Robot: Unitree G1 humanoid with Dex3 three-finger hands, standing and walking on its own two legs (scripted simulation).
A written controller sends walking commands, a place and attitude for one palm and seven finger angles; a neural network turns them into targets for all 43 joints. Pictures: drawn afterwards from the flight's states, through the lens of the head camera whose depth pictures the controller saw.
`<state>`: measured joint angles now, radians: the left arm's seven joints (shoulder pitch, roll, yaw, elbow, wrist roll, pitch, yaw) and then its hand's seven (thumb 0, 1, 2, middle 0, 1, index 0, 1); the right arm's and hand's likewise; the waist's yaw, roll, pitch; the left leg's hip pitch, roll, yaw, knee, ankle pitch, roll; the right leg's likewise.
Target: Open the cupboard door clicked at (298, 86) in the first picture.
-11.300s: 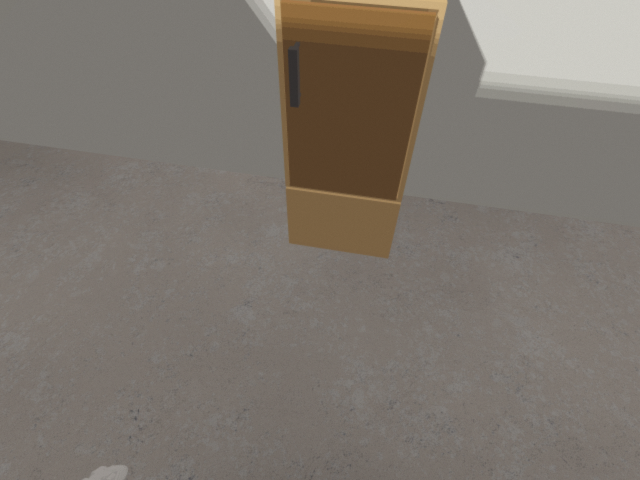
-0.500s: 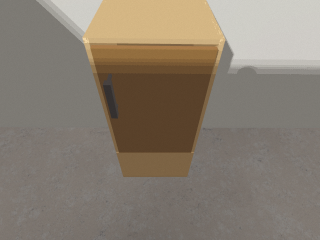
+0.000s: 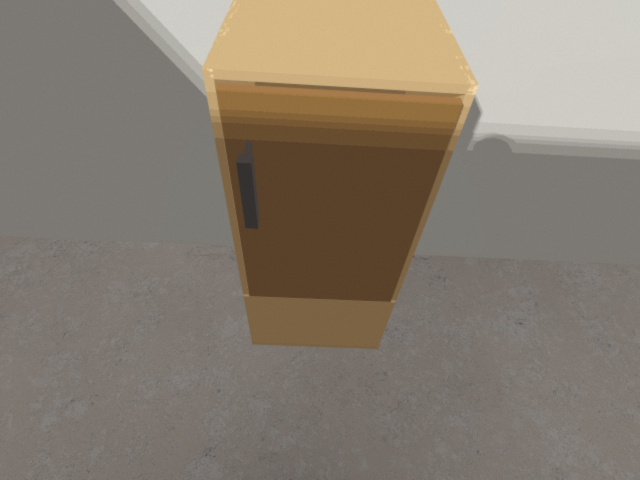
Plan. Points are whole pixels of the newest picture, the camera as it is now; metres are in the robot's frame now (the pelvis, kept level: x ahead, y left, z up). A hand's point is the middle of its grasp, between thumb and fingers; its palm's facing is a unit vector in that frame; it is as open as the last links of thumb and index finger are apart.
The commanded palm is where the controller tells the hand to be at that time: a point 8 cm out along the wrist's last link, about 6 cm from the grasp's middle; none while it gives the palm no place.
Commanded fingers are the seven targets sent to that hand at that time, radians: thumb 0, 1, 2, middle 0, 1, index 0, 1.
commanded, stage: look again from close up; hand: left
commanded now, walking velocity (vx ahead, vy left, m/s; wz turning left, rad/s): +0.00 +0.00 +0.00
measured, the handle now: (250, 185) +0.59 +0.17 +0.00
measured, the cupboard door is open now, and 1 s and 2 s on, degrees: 0 0 0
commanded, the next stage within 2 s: raise the hand with hooked fingers in 0.54 s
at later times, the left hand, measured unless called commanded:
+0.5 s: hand out of the picture +0.05 +0.20 -0.17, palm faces -0.02 -0.97 -0.23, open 7.4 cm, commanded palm none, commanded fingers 0.00 0.90 0.90 -0.20 -0.30 -0.20 -0.30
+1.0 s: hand (176, 432) +0.18 +0.19 -0.06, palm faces +0.06 -1.00 -0.04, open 8.3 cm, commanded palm +0.15 +0.26 -0.05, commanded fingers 0.00 0.46 0.71 -0.23 -0.58 -0.23 -0.58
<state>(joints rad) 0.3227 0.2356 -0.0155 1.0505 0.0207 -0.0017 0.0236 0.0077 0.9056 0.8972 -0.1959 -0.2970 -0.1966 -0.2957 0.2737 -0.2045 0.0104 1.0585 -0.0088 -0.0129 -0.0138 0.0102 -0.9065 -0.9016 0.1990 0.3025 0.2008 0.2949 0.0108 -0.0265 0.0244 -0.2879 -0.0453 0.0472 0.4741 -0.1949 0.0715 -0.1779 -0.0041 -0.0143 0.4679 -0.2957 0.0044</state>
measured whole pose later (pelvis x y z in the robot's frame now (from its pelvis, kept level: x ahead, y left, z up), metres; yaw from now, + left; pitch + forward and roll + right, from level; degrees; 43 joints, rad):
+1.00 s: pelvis -0.02 -0.04 -0.09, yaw +0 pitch +14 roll +0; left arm 0.33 0.26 0.30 0.29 -0.36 -0.57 -0.44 0.01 0.68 0.80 -0.21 -0.44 -0.21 -0.44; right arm 0.15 -0.26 -0.05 0.58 0.03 -0.25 -0.03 0.01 -0.90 -0.90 0.20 0.30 0.20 0.30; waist 0.01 -0.02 -0.17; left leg -0.92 0.01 0.02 1.13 -0.45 0.01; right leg -0.83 0.04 -0.08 1.14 -0.56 -0.08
